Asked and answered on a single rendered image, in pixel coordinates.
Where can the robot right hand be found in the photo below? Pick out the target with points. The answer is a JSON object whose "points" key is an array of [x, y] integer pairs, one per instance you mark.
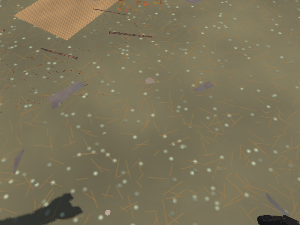
{"points": [[276, 220]]}

